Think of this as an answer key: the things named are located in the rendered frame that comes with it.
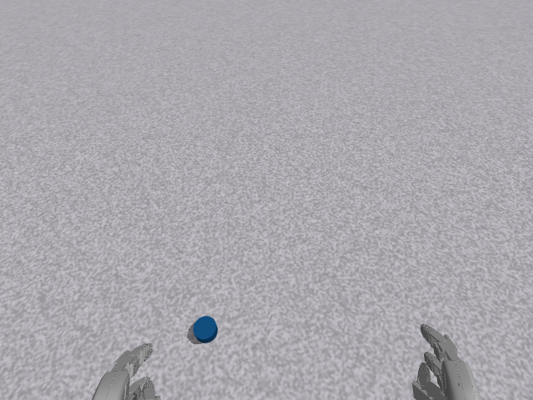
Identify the left robot hand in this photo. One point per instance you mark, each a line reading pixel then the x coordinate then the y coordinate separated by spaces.
pixel 114 385

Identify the tin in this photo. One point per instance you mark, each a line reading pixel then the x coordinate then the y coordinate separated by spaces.
pixel 205 329

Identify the right robot hand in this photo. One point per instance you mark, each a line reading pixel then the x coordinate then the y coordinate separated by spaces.
pixel 454 377

